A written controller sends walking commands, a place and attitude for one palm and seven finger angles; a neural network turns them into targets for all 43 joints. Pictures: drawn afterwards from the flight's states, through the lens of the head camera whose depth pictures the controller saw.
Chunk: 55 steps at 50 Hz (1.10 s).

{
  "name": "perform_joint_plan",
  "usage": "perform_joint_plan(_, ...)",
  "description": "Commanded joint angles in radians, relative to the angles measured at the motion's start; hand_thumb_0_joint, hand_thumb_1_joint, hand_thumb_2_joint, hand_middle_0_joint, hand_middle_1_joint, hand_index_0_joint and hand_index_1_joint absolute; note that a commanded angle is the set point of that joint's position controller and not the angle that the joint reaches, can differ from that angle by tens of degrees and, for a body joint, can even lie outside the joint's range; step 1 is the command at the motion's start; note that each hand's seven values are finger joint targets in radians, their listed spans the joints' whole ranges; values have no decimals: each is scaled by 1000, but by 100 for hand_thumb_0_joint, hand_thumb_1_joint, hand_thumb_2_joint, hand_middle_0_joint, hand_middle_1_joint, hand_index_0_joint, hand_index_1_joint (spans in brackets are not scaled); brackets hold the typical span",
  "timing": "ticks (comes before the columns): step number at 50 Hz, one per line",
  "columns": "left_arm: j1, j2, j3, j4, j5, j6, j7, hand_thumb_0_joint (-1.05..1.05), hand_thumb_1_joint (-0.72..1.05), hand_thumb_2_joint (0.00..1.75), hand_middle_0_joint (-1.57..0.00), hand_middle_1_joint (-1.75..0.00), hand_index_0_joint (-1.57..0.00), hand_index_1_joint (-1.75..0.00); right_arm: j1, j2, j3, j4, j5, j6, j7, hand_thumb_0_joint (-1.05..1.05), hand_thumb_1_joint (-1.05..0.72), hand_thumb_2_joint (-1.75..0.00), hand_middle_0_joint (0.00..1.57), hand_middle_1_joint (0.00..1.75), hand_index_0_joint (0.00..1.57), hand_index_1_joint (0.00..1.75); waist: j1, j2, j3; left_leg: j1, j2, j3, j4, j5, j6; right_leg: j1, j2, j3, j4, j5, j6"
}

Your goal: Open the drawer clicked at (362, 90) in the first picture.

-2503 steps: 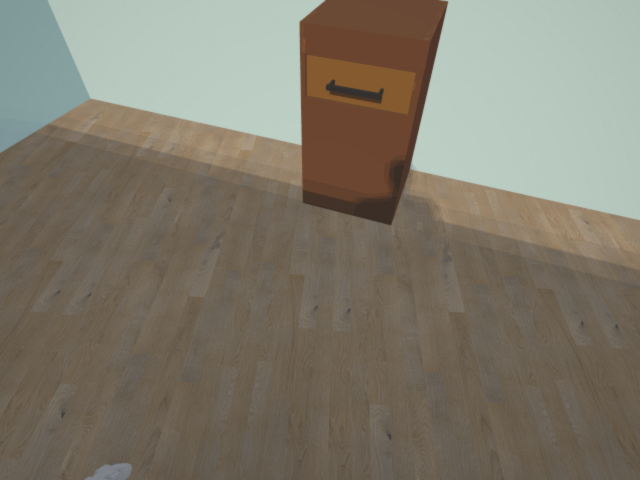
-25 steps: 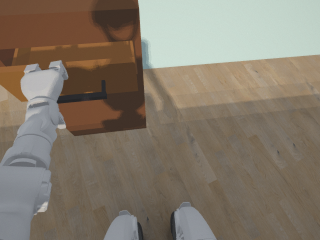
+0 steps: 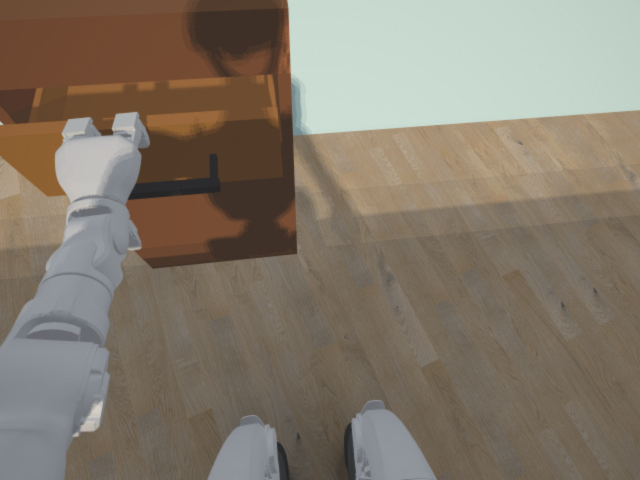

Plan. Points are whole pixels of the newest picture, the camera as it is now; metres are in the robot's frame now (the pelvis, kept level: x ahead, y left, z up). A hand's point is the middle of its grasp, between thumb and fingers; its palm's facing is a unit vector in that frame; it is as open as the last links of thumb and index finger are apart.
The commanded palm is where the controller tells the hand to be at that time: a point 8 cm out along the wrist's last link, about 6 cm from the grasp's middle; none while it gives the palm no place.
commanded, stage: move the hooked fingers above the handle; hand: left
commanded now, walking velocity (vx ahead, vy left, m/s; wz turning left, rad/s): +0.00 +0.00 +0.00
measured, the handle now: (152, 178) +0.54 +0.22 -0.06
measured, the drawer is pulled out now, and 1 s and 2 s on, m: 0.08 0.08 0.07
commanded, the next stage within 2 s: lower the fingers behind the handle in 1.70 s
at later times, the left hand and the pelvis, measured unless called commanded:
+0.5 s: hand (136, 188) +0.50 +0.22 -0.02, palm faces +0.04 -0.03 -1.00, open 13.7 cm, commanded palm +0.48 +0.23 +0.05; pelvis +0.00 +0.00 -0.01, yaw +0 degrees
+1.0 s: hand (138, 188) +0.50 +0.22 -0.02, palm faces +0.03 -0.08 -1.00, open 13.8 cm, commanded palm +0.48 +0.24 +0.04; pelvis +0.00 +0.00 -0.01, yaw +0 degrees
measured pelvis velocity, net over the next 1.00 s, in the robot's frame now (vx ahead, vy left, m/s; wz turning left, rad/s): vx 0.00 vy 0.00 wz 0.00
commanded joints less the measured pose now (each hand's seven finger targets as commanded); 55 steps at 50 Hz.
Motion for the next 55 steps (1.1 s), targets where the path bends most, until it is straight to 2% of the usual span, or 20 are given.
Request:
perform_joint_plan(1, -424, 354, 64, -107, -83, 123, -61, 0, -50, 30, -30, -120, -30, -120, 192, -199, -48, -48, 21, 3, -25, 0, -90, -90, 20, 30, 20, 30, -19, -2, -575, 440, -38, -66, -198, 433, -8, 418, 51, 13, -178, 321, -16)
perform_joint_plan(4, -404, 271, -11, -109, -103, 60, -163, 0, -50, 30, -30, -120, -30, -120, 197, -185, -44, -54, 27, -14, -50, 0, -90, -90, 20, 30, 20, 30, -39, -34, -504, 409, -40, -58, -216, 359, 6, 433, 45, 30, -213, 299, -15)
perform_joint_plan(8, -356, 155, -86, -106, -79, -91, -231, 0, -50, 30, -30, -120, -30, -120, 204, -165, -48, -55, 23, -46, -72, 0, -90, -90, 20, 30, 20, 30, -53, -33, -344, 380, -33, -67, -204, 283, 8, 299, 44, 27, -215, 191, -29)
perform_joint_plan(10, -338, 144, -79, -91, -65, -144, -222, 0, -50, 30, -30, -120, -30, -120, 208, -160, -49, -54, 16, -54, -70, 0, -90, -90, 20, 30, 20, 30, -43, -4, -305, 359, -32, -78, -186, 275, 1, 229, 46, 19, -188, 156, -40)
perform_joint_plan(13, -354, 207, -7, -106, -43, -180, -160, 0, -50, 30, -30, -120, -30, -120, 213, -165, -51, -53, 3, -56, -55, 0, -90, -90, 20, 30, 20, 30, -22, 52, -332, 343, -29, -90, -154, 312, -9, 161, 47, 11, -132, 152, -50)
perform_joint_plan(15, -400, 266, 47, -134, -27, -174, -93, 0, -50, 30, -30, -120, -30, -120, 213, -170, -54, -57, -7, -58, -44, 0, -90, -90, 20, 30, 20, 30, -13, 85, -394, 332, -29, -91, -127, 348, -12, 148, 47, 11, -99, 169, -51)
perform_joint_plan(17, -403, 368, 137, -161, -13, -148, -25, 0, -50, 30, -30, -120, -30, -120, 202, -181, -53, -57, -18, -50, -34, 0, -90, -90, 20, 30, 20, 30, 17, 75, -480, 320, -33, -90, -102, 409, -16, 188, 48, 13, -63, 220, -49)
perform_joint_plan(22, -449, 392, 155, -255, 4, -34, 59, 0, -50, 30, -30, -120, -30, -120, 188, -184, -62, -62, -19, -33, -11, 0, -90, -90, 20, 30, 20, 30, 27, 156, -700, 461, -27, -93, -79, 613, -40, 268, 52, 4, -36, 367, -41)
perform_joint_plan(27, -431, 418, 145, -225, -54, 73, 4, 0, -50, 30, -30, -120, -30, -120, 184, -194, -52, -53, 5, -8, -21, 0, -90, -90, 20, 30, 20, 30, 16, 56, -689, 450, -38, -70, -143, 524, -16, 417, 50, 20, -118, 392, -23)
perform_joint_plan(31, -392, 303, 16, -121, -86, 80, -116, 0, -50, 30, -30, -120, -30, -120, 193, -187, -46, -42, 26, -18, -49, 0, -90, -90, 20, 30, 20, 30, -35, -29, -496, 382, -39, -50, -205, 361, 6, 439, 46, 33, -205, 315, -12)
perform_joint_plan(33, -372, 170, -87, -93, -90, 39, -179, 0, -50, 30, -30, -120, -30, -120, 205, -171, -50, -45, 31, -34, -61, 0, -90, -90, 20, 30, 20, 30, -60, -33, -423, 399, -37, -50, -214, 330, 7, 391, 48, 31, -231, 278, -15)
perform_joint_plan(35, -340, 110, -131, -63, -97, -15, -232, 0, -50, 30, -30, -120, -30, -120, 214, -164, -48, -41, 30, -49, -69, 0, -90, -90, 20, 30, 20, 30, -70, -57, -331, 367, -37, -52, -210, 281, 9, 343, 47, 30, -238, 225, -21)
perform_joint_plan(37, -344, 91, -133, -83, -105, -91, -264, 0, -50, 30, -30, -120, -30, -120, 220, -158, -51, -42, 26, -58, -75, 0, -90, -90, 20, 30, 20, 30, -74, -65, -307, 360, -35, -62, -194, 280, 9, 302, 45, 30, -222, 213, -28)
perform_joint_plan(41, -356, 219, -12, -155, -68, -203, -222, 0, -50, 30, -30, -120, -30, -120, 218, -159, -52, -50, 8, -61, -66, 0, -90, -90, 20, 30, 20, 30, -26, 45, -355, 333, -38, -68, -144, 321, 0, 231, 46, 30, -148, 209, -46)
perform_joint_plan(42, -352, 308, 66, -171, -55, -216, -189, 0, -50, 30, -30, -120, -30, -120, 212, -166, -49, -43, 1, -58, -63, 0, -90, -90, 20, 30, 20, 30, 3, 54, -366, 311, -37, -70, -130, 344, -2, 227, 47, 28, -119, 216, -51)
perform_joint_plan(45, -380, 404, 159, -241, -10, -211, -54, 0, -50, 30, -30, -120, -30, -120, 187, -165, -48, -64, -15, -50, -48, 0, -90, -90, 20, 30, 20, 30, 30, 109, -471, 282, -41, -72, -84, 416, -8, 222, 47, 30, -55, 267, -50)
perform_joint_plan(47, -385, 473, 219, -251, 5, -163, 30, 0, -50, 30, -30, -120, -30, -120, 163, -173, -45, -64, -25, -45, -35, 0, -90, -90, 20, 30, 20, 30, 49, 95, -532, 262, -44, -69, -59, 453, -11, 246, 46, 29, -23, 301, -46)
perform_joint_plan(50, -410, 445, 185, -228, 9, -55, 92, 0, -50, 30, -30, -120, -30, -120, 160, -181, -52, -63, -19, -38, -19, 0, -90, -90, 20, 30, 20, 30, 35, 132, -624, 334, -41, -68, -64, 500, -25, 268, 46, 18, -23, 333, -37)
perform_joint_plan(53, -436, 488, 194, -218, -23, 45, 70, 0, -50, 30, -30, -120, -30, -120, 179, -199, -52, -58, -4, -16, -15, 0, -90, -90, 20, 30, 20, 30, 28, 103, -717, 417, -41, -68, -95, 549, -25, 356, 49, 13, -55, 394, -25)
perform_joint_plan(55, -480, 469, 153, -227, -55, 84, 17, 0, -50, 30, -30, -120, -30, -120, 185, -199, -53, -55, 10, -9, -26, 0, -90, -90, 20, 30, 20, 30, 5, 84, -735, 446, -43, -69, -124, 525, -19, 410, 49, 18, -99, 402, -17)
